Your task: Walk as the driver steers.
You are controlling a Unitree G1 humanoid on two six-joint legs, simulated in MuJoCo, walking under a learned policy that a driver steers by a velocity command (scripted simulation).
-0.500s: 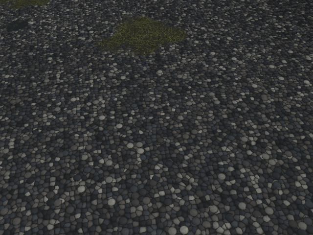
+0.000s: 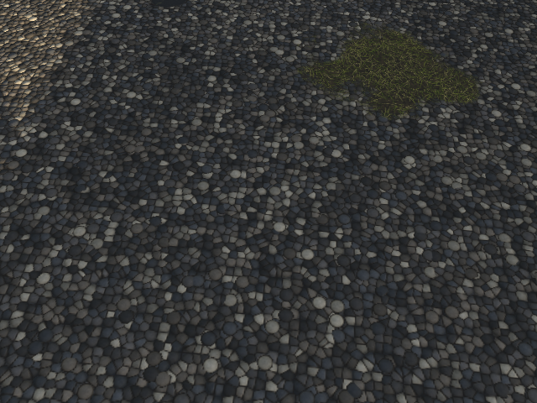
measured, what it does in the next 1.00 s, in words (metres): walks ahead: right foot, then left foot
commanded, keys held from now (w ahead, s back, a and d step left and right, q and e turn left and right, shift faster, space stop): w+q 0.26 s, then w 0.52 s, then w+e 0.22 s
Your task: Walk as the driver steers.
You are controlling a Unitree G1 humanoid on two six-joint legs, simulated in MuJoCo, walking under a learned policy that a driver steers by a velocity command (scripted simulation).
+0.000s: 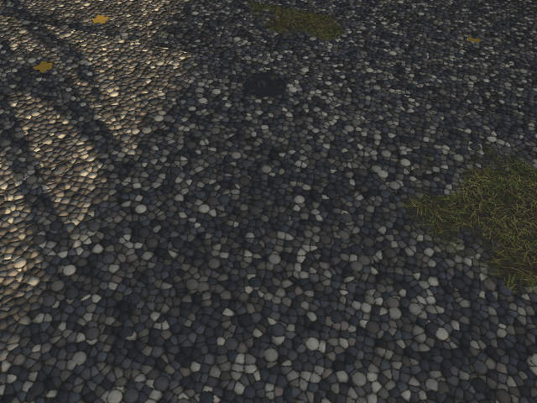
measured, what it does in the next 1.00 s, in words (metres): walks ahead, turning right: right foot, then left foot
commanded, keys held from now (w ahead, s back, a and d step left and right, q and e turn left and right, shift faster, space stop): w+e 0.74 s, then w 0.26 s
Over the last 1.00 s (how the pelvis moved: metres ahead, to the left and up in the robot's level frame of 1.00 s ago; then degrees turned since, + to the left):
0.52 0.09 0.01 11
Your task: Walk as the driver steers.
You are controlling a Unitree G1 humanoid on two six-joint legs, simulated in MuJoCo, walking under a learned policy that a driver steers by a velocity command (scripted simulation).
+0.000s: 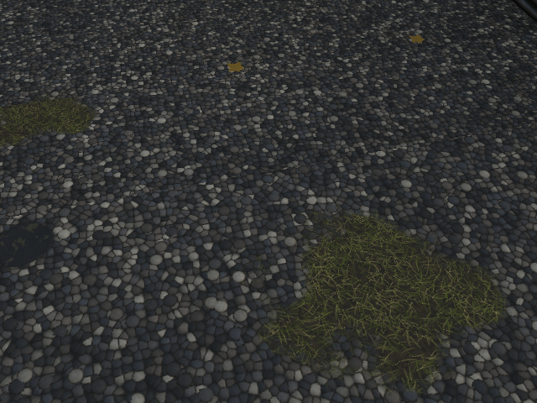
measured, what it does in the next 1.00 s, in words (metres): walks ahead: right foot, then left foot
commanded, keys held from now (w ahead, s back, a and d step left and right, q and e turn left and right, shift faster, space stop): w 1.00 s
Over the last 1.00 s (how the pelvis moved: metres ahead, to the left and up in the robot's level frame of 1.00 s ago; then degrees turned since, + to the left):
0.55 -0.13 0.00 -30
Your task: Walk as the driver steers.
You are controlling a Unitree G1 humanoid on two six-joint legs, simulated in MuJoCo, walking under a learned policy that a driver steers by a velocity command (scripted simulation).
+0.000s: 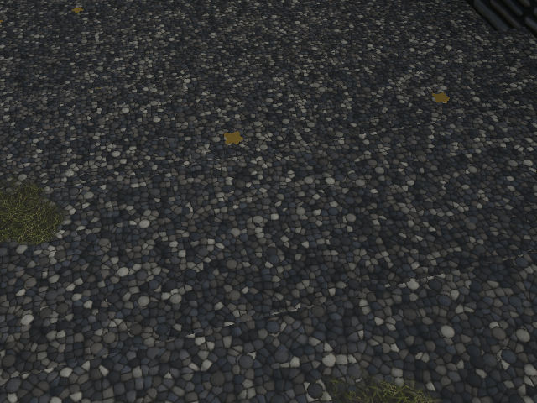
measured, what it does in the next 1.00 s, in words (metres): walks ahead, turning left: right foot, then left foot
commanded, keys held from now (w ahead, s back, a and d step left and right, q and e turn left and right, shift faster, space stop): w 0.14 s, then w+q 0.70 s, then q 0.16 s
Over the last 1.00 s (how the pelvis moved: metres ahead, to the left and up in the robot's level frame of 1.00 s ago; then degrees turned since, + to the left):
0.54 -0.01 0.00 -1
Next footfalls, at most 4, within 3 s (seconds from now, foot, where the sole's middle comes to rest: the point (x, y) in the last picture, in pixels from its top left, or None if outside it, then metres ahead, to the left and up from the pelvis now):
0.32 right None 0.37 -0.15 -0.78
0.86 left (201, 367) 0.58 0.17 -0.78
1.38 right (243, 291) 0.88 0.07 -0.93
1.86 left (190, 362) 0.59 0.20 -0.78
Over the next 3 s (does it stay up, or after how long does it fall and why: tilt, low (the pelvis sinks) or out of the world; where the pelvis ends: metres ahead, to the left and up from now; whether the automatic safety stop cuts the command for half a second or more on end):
stays up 0.91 0.17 -0.16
